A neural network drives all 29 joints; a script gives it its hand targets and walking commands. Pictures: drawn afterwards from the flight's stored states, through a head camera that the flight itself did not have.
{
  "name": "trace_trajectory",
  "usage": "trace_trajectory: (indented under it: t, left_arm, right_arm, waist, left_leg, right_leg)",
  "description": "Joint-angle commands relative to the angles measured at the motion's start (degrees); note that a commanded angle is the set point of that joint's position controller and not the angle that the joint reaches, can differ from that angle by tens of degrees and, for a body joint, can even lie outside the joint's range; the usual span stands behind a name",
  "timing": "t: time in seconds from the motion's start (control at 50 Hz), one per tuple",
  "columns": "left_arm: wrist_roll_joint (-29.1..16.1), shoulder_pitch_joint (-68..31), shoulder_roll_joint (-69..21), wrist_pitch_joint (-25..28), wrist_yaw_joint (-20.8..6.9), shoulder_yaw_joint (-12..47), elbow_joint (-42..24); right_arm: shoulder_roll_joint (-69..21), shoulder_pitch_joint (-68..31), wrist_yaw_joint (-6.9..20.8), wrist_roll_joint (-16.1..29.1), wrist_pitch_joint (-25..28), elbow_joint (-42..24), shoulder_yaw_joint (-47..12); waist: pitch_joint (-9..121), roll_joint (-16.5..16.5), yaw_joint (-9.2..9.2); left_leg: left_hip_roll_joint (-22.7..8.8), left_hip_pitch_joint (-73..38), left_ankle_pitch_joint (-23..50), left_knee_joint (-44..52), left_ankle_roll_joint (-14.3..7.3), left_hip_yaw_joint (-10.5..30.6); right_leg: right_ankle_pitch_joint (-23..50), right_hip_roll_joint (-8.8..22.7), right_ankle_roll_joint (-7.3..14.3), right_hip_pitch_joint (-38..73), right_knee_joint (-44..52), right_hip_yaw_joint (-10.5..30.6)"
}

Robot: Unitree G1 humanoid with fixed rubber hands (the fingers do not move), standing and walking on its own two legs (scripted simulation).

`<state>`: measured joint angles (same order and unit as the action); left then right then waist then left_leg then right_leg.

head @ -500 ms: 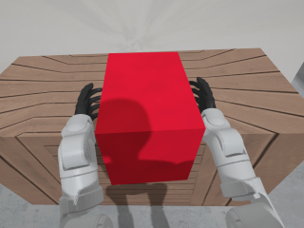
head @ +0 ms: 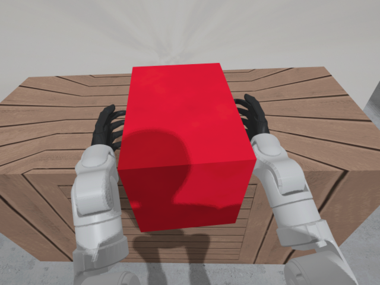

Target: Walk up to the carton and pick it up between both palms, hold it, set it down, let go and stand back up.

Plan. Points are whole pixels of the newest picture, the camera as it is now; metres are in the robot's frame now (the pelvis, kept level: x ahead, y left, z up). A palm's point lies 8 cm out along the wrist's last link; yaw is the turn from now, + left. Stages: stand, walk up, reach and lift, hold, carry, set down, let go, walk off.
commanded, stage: hold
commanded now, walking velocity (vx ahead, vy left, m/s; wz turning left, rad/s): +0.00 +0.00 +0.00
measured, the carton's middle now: (182, 142) +0.38 +0.01 +0.12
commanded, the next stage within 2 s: none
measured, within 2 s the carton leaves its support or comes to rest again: neither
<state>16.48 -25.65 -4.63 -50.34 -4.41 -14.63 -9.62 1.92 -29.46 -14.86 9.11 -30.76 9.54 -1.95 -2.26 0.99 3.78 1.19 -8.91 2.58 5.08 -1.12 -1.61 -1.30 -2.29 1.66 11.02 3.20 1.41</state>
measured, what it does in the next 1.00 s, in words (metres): stands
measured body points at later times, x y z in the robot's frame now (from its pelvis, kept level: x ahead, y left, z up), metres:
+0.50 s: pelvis +0.00 +0.00 +0.00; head -0.02 -0.01 +0.45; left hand +0.35 +0.16 +0.18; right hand +0.36 -0.14 +0.16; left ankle +0.01 +0.10 -0.76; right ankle -0.02 -0.09 -0.76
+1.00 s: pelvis +0.00 +0.00 +0.00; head -0.02 +0.00 +0.45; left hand +0.35 +0.15 +0.17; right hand +0.36 -0.14 +0.16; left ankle +0.01 +0.10 -0.76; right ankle -0.02 -0.09 -0.76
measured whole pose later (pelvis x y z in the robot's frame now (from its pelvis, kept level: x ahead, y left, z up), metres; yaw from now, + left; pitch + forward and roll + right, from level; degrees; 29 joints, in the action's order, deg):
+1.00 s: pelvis +0.00 +0.00 +0.00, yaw +0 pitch -6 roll +0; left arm 16.9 -26.9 -4.5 -51.1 -4.8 -15.3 -7.4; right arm 1.3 -30.2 -14.7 9.0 -30.8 11.8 -1.0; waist -2.5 0.4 3.7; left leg 1.1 -8.7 2.4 5.1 -1.1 -2.0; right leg -1.5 -2.3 1.7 10.6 3.0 1.8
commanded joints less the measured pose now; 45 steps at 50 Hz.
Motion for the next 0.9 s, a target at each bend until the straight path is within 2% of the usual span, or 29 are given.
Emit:
trace_trajectory:
  t: [0.0,0.04,0.1,0.14,0.22,0.26,0.3,0.38,0.4,0.46,0.54,0.58,0.62,0.66,0.68,0.72,0.76,0.82,0.84,0.88]
  left_arm:
    - [-6.51,-28.85,-16.11,1.63,-7.52,15.15,0.99]
    - [-7.74,-30.73,-18.65,3.13,-7.12,17.06,-1.71]
    - [-9.88,-31.00,-22.15,4.41,-6.02,20.95,-6.74]
    - [-9.87,-29.62,-22.05,4.44,-5.45,21.65,-6.09]
    - [-6.88,-27.28,-17.38,2.86,-6.25,17.33,1.29]
    - [-5.95,-26.46,-16.83,2.12,-6.93,15.48,2.48]
    - [-6.20,-28.21,-17.09,2.34,-7.23,15.52,0.24]
    - [-9.39,-27.42,-22.59,2.92,-6.63,21.66,-9.32]
    - [-10.01,-28.35,-22.78,2.91,-6.39,22.83,-10.81]
    - [-10.18,-26.24,-21.40,2.16,-5.93,24.24,-9.90]
    - [-8.09,-25.75,-17.39,0.75,-6.62,20.03,-3.30]
    - [-7.33,-26.45,-16.48,0.79,-6.95,17.97,-1.26]
    - [-7.25,-27.51,-17.13,1.37,-7.13,16.49,-0.63]
    - [-8.13,-28.59,-19.02,2.26,-7.06,17.22,-3.44]
    - [-8.62,-27.88,-20.02,2.66,-6.88,18.09,-5.18]
    - [-9.58,-28.72,-21.39,3.08,-6.39,20.42,-7.61]
    - [-9.85,-26.69,-22.01,2.96,-6.02,22.08,-8.67]
    - [-8.97,-25.33,-20.01,1.70,-6.07,21.98,-6.94]
    - [-8.33,-24.93,-19.02,1.18,-6.21,20.93,-5.78]
    - [-6.93,-25.41,-16.44,0.48,-6.62,18.41,-2.59]
  right_arm:
    - [-18.95,-28.84,3.91,2.01,2.21,-6.37,-12.70]
    - [-21.46,-31.22,4.13,2.93,3.22,-9.97,-14.64]
    - [-23.91,-34.83,4.29,4.96,4.31,-17.07,-19.20]
    - [-23.24,-34.03,4.38,5.22,4.07,-16.83,-20.70]
    - [-18.87,-27.86,4.62,2.11,2.42,-5.85,-15.71]
    - [-18.34,-25.74,4.47,1.60,1.99,-2.94,-13.69]
    - [-19.72,-27.38,4.21,2.75,2.38,-4.36,-13.51]
    - [-23.91,-29.87,3.36,6.35,3.45,-16.06,-19.89]
    - [-23.84,-31.10,3.35,6.64,3.54,-17.29,-20.56]
    - [-21.86,-28.37,3.46,6.34,2.96,-16.30,-21.27]
    - [-17.76,-26.29,3.69,3.07,1.89,-9.48,-15.57]
    - [-17.47,-26.18,3.80,2.38,1.73,-7.55,-13.59]
    - [-18.86,-28.18,3.94,2.60,2.13,-8.36,-13.57]
    - [-20.37,-29.57,3.85,3.06,2.67,-11.14,-15.37]
    - [-21.68,-30.25,3.81,4.22,3.02,-14.06,-17.39]
    - [-22.70,-32.31,3.74,5.91,3.42,-16.76,-20.12]
    - [-23.03,-30.84,3.73,6.70,3.30,-17.82,-22.03]
    - [-20.58,-27.86,3.80,5.80,2.29,-14.33,-20.86]
    - [-19.71,-25.86,3.74,5.10,1.85,-11.53,-19.53]
    - [-17.66,-25.14,3.82,3.44,1.44,-7.30,-15.90]
  waist:
    - [9.39,-2.19,-0.87]
    - [14.62,-1.97,-1.27]
    - [26.05,-0.80,-1.43]
    - [27.07,-1.19,-1.32]
    - [15.18,-1.89,-0.30]
    - [11.86,-0.90,0.09]
    - [13.13,-0.42,-0.45]
    - [24.68,1.40,-0.38]
    - [26.86,1.44,-0.16]
    - [23.31,1.14,0.44]
    - [12.52,-0.95,0.91]
    - [10.30,-1.90,0.28]
    - [11.73,-2.66,-0.55]
    - [16.55,-2.56,-0.25]
    - [20.20,-2.43,-1.00]
    - [25.15,-1.31,-1.16]
    - [27.29,0.16,-0.72]
    - [21.32,-0.01,-0.13]
    - [18.60,0.19,0.33]
    - [12.19,-0.50,0.10]
  left_leg:
    - [-1.99,-2.99,-1.10,-0.65,-0.67,-0.48]
    - [-1.92,-4.17,2.36,-0.90,-0.66,-0.17]
    - [-2.20,-8.53,12.67,-1.77,-0.75,0.88]
    - [-2.27,-9.79,14.71,-2.30,-0.55,1.32]
    - [-2.25,-6.37,3.79,-1.13,-0.26,0.51]
    - [-1.95,-6.22,2.80,-0.94,-0.03,-0.13]
    - [-1.99,-5.57,4.96,-0.69,-0.27,0.07]
    - [-1.76,-9.18,20.04,-2.03,0.35,1.05]
    - [-1.78,-10.48,21.98,-2.57,0.77,1.48]
    - [-2.28,-11.38,20.16,-2.76,1.26,1.66]
    - [-2.50,-6.69,6.16,-1.20,0.85,0.48]
    - [-2.39,-4.78,1.73,-0.64,0.15,0.18]
    - [-2.14,-4.36,1.92,-0.49,-0.48,-0.14]
    - [-2.02,-6.12,6.30,-0.30,-0.59,0.23]
    - [-1.99,-7.01,10.53,-0.56,-0.80,0.37]
    - [-1.93,-8.69,15.72,-1.06,-0.68,0.95]
    - [-2.08,-10.24,18.20,-1.57,-0.10,1.41]
    - [-2.48,-9.86,16.13,-1.62,0.64,1.37]
    - [-2.41,-9.27,12.78,-1.23,0.89,0.90]
    - [-2.14,-6.12,5.81,-0.69,0.68,0.26]
  right_leg:
    - [1.61,2.02,-4.61,-5.85,-1.34,-0.07]
    - [5.40,2.40,-4.03,-4.29,-2.34,0.51]
    - [16.88,2.00,-3.96,-0.37,-4.40,0.65]
    - [18.51,1.88,-4.10,-0.12,-4.85,0.49]
    - [7.28,1.79,-4.57,-4.92,-2.36,0.26]
    - [6.13,1.64,-4.49,-5.58,-1.48,0.19]
    - [8.99,1.76,-4.34,-3.45,-1.88,0.41]
    - [24.77,1.75,-4.07,3.36,-4.32,1.13]
    - [25.49,1.56,-4.03,3.43,-4.56,1.02]
    - [21.42,1.30,-4.01,0.52,-3.74,0.47]
    - [8.56,1.61,-4.51,-4.78,-1.63,-0.16]
    - [4.30,1.70,-4.36,-5.75,-1.29,-0.15]
    - [5.13,2.05,-4.34,-5.06,-1.62,0.35]
    - [10.80,2.07,-4.39,-1.78,-2.30,0.28]
    - [15.89,2.12,-4.48,0.63,-3.06,0.60]
    - [21.24,1.90,-4.81,2.46,-4.39,1.08]
    - [23.38,1.81,-4.79,3.05,-4.72,1.17]
    - [19.26,1.51,-4.67,0.46,-3.37,0.45]
    - [15.78,1.46,-4.61,-0.78,-2.71,0.50]
    - [8.96,1.56,-4.62,-3.61,-1.73,0.28]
